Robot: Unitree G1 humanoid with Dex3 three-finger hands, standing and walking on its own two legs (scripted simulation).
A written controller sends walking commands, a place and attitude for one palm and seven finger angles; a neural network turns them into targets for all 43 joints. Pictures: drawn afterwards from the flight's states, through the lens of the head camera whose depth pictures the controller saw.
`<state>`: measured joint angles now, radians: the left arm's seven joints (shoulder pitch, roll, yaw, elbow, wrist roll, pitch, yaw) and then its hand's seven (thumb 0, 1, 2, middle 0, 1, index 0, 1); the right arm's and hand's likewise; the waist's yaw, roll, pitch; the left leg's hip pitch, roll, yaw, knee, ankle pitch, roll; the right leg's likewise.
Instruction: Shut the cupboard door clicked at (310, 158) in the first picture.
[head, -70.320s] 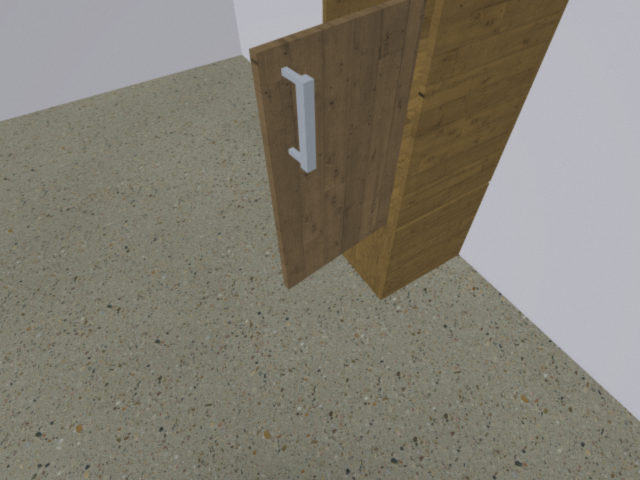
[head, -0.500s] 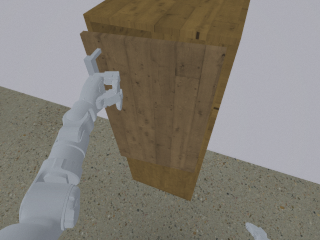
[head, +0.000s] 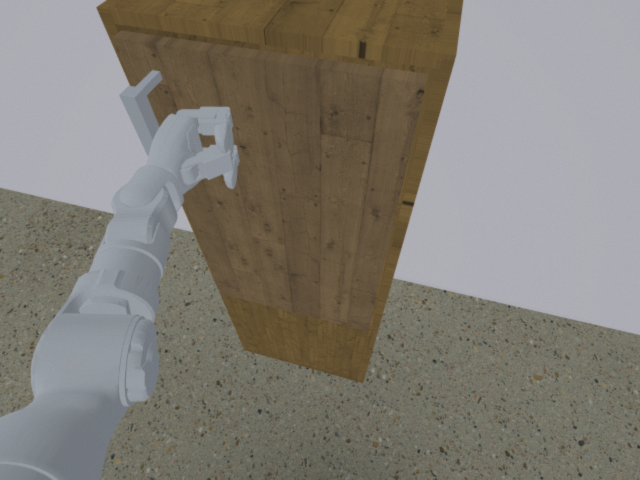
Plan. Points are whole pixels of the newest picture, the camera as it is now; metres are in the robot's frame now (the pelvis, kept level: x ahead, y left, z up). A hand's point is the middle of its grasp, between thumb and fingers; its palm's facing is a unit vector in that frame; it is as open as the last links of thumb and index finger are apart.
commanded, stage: push the door shut along its arc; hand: left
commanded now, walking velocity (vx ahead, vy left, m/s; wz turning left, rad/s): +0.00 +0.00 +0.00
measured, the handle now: (164, 139) +0.52 +0.16 +0.15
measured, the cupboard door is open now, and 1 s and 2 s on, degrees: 0 0 0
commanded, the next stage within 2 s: pull the fist back off the door in 0.22 s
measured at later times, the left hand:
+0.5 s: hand (232, 154) +0.48 +0.08 +0.15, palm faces +0.02 -1.00 +0.05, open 2.9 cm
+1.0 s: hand (250, 177) +0.44 +0.05 +0.15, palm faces +0.03 -1.00 +0.01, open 3.1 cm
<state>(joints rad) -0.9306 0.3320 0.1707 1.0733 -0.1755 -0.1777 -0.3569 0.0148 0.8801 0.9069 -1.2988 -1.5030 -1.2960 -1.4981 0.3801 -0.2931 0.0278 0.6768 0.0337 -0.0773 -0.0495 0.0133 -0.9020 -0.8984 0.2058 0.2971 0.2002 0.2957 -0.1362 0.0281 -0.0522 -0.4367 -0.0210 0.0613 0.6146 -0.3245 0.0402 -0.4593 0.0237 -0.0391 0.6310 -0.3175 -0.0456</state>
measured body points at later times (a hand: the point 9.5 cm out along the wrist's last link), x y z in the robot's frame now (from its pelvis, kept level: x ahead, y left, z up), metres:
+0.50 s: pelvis -0.02 +0.00 -0.01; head +0.04 +0.00 +0.43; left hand +0.47 +0.13 +0.15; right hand +0.04 -0.26 -0.13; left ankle -0.01 +0.10 -0.72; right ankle +0.00 -0.09 -0.72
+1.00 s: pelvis -0.01 -0.01 +0.00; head +0.01 -0.03 +0.45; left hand +0.43 +0.11 +0.15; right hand +0.02 -0.27 -0.13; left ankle -0.01 +0.10 -0.72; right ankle +0.00 -0.09 -0.72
